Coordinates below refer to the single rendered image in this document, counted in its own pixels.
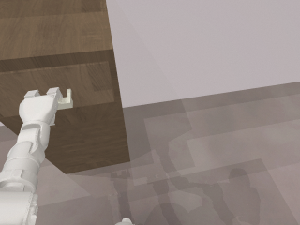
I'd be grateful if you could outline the cabinet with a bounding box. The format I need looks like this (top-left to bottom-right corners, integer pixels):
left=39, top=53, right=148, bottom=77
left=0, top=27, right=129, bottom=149
left=0, top=0, right=130, bottom=174

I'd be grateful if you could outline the drawer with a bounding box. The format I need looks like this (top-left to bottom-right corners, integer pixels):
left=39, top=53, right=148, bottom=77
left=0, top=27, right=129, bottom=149
left=0, top=61, right=114, bottom=117

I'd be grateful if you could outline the left robot hand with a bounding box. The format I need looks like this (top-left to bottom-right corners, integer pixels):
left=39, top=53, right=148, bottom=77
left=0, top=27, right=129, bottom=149
left=19, top=87, right=63, bottom=126

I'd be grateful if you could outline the left robot upper arm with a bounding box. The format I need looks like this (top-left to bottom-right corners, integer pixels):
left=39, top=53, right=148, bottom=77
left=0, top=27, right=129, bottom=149
left=0, top=191, right=38, bottom=225

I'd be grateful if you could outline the left robot forearm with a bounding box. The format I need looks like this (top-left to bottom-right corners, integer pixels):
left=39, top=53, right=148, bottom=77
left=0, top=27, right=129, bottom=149
left=0, top=120, right=51, bottom=194

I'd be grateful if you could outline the handle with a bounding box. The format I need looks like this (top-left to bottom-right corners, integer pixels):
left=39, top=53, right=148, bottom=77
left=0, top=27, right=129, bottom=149
left=57, top=89, right=73, bottom=110

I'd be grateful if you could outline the robot left shin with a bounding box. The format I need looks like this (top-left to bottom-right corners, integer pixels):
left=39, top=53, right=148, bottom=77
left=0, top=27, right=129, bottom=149
left=122, top=218, right=132, bottom=223

